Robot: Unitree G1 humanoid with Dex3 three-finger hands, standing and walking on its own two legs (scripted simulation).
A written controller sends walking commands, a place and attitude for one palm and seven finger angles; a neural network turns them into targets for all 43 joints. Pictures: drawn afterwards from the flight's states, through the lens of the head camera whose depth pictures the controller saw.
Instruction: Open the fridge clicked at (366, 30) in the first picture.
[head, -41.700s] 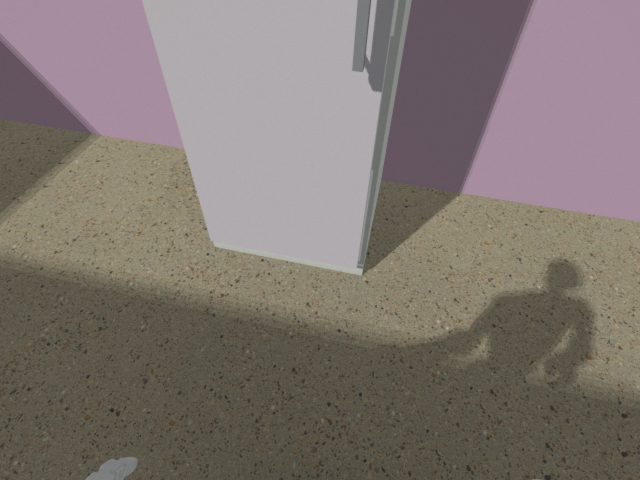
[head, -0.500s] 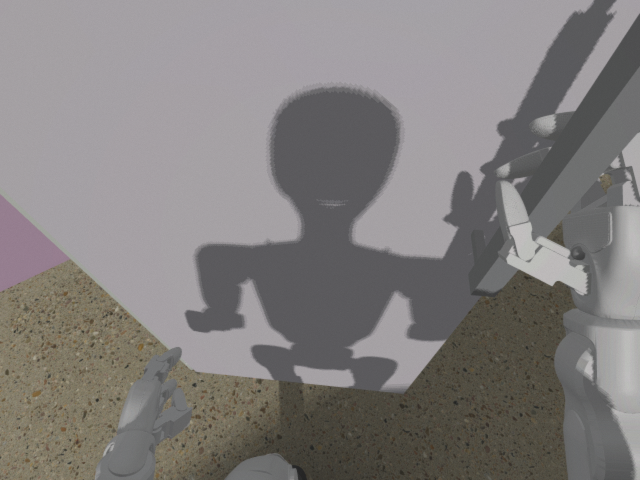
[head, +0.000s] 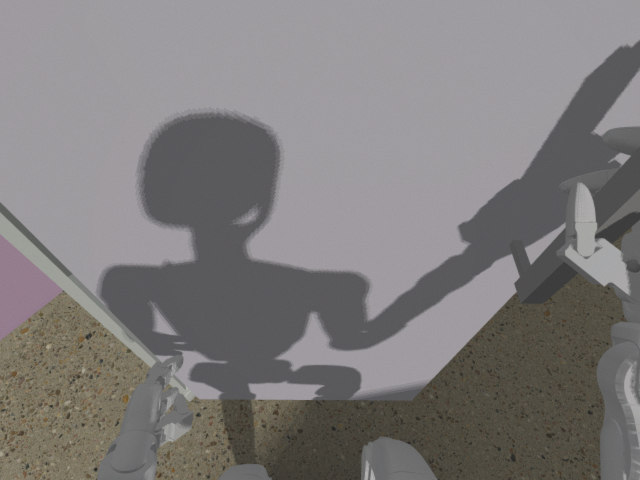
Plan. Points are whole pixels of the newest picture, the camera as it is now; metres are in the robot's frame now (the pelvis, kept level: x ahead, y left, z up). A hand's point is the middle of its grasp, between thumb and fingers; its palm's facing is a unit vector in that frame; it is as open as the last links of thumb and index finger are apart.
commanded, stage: walk backward, drawing the door open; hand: right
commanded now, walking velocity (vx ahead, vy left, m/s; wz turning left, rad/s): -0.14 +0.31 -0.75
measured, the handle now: (601, 186) +0.33 -0.18 +0.24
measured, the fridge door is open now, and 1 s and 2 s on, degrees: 54 68 68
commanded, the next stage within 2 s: stop walking and hold the door back in 0.42 s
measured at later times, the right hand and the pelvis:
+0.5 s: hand (604, 400) +0.17 -0.14 +0.23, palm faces +0.52 +0.83 -0.20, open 6.9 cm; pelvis -0.05 +0.13 +0.01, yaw -16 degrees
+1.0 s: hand (605, 398) +0.17 -0.14 +0.23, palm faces +0.46 +0.88 -0.14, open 6.2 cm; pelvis -0.13 +0.13 +0.01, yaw -23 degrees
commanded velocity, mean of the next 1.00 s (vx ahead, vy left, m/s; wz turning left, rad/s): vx -0.01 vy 0.06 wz -0.27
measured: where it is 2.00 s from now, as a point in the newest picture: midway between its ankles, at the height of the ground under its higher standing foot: outside the picture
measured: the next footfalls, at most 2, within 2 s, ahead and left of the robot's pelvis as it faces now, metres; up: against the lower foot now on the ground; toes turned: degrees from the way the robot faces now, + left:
right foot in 0.12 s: +0.02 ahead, -0.05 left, +0.00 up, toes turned -14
left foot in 0.52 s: +0.05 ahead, +0.29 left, +0.00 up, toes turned -16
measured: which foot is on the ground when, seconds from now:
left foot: down 0.00-0.12, up 0.14-0.50, down 0.52-0.92, up 0.94-1.00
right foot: up 0.00-0.10, down 0.12-0.52, up 0.54-0.88, down 0.90-1.00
